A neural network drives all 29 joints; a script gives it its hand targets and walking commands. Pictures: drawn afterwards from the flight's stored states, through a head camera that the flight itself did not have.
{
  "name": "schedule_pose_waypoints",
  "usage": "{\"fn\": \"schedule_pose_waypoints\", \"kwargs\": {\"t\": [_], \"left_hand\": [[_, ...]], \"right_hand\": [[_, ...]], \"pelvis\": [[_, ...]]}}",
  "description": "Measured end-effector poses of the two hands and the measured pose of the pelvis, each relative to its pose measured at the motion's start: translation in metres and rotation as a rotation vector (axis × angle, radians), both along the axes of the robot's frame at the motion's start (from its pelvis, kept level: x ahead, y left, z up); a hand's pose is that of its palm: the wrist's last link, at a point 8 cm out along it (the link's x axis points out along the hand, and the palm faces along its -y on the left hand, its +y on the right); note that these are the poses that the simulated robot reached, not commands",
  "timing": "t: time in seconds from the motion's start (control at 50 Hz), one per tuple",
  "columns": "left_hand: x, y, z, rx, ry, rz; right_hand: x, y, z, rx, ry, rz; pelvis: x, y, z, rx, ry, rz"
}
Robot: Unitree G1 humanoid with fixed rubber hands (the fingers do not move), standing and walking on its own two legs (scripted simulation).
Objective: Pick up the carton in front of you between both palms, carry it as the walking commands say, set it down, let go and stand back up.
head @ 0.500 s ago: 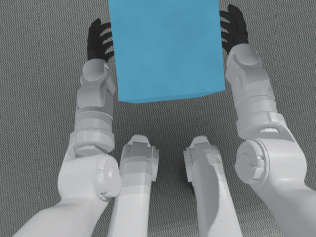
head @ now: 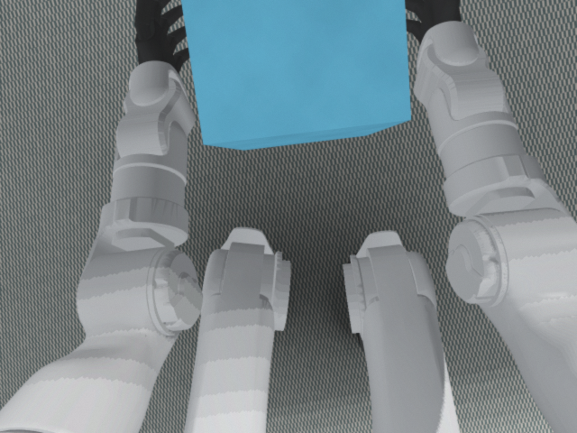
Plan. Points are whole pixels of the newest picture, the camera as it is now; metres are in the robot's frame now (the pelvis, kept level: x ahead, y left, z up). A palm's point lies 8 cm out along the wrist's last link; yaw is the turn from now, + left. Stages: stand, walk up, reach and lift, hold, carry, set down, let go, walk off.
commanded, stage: set down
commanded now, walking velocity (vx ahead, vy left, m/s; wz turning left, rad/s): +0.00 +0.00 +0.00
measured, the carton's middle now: (296, 61) +0.53 +0.03 -0.23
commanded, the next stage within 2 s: none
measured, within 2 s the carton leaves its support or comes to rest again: rests again in 0.48 s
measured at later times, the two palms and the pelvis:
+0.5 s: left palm (174, 79) +0.49 +0.17 -0.18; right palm (434, 44) +0.53 -0.13 -0.18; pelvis -0.01 +0.00 -0.02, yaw +0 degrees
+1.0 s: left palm (172, 84) +0.49 +0.18 -0.19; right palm (439, 51) +0.52 -0.14 -0.19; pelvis -0.02 +0.00 -0.02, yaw +0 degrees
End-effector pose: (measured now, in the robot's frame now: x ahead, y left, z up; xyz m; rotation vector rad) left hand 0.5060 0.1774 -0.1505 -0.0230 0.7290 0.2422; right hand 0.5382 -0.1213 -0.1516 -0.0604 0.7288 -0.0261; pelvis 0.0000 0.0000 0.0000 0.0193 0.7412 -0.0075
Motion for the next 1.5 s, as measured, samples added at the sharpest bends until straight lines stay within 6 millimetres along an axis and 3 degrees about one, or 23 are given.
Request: {"fn": "schedule_pose_waypoints", "kwargs": {"t": [0.26, 0.46, 0.96, 1.1, 1.18, 1.26, 1.32, 1.4, 1.5], "left_hand": [[-0.019, -0.006, -0.024, -0.008, 0.056, -0.023], [-0.011, -0.004, -0.025, -0.002, 0.044, -0.051], [-0.012, -0.001, -0.033, -0.021, 0.049, -0.113], [-0.024, 0.03, -0.052, 0.042, 0.07, -0.036], [-0.021, 0.042, -0.056, 0.045, 0.049, -0.024], [-0.01, 0.037, -0.05, 0.027, 0.0, -0.034], [-0.003, 0.033, -0.035, 0.021, -0.046, -0.03], [-0.003, 0.034, 0.0, 0.025, -0.089, -0.013], [-0.01, 0.04, 0.046, 0.033, -0.079, 0.003]], "right_hand": [[-0.023, -0.007, -0.025, -0.018, 0.053, 0.001], [-0.01, -0.007, -0.021, -0.028, 0.039, 0.021], [-0.012, -0.014, -0.032, 0.006, 0.029, 0.088], [-0.02, -0.042, -0.056, -0.041, 0.048, 0.014], [-0.018, -0.051, -0.06, -0.049, 0.026, 0.005], [-0.01, -0.046, -0.051, -0.03, -0.028, 0.006], [-0.003, -0.039, -0.035, -0.023, -0.074, 0.013], [0.0, -0.033, -0.001, -0.031, -0.105, 0.015], [-0.001, -0.035, 0.048, -0.046, -0.081, 0.0]], "pelvis": [[-0.006, 0.003, -0.009, -0.003, -0.055, -0.001], [-0.011, 0.001, -0.018, 0.003, -0.113, -0.007], [-0.014, -0.004, -0.022, 0.015, -0.122, -0.007], [-0.017, -0.002, -0.025, 0.012, -0.152, -0.004], [-0.016, 0.0, -0.027, 0.007, -0.151, -0.001], [-0.015, 0.003, -0.029, 0.001, -0.146, 0.001], [-0.015, 0.004, -0.027, -0.002, -0.138, 0.006], [-0.015, 0.006, -0.015, -0.004, -0.129, 0.012], [-0.012, 0.006, 0.015, -0.005, -0.082, 0.019]]}}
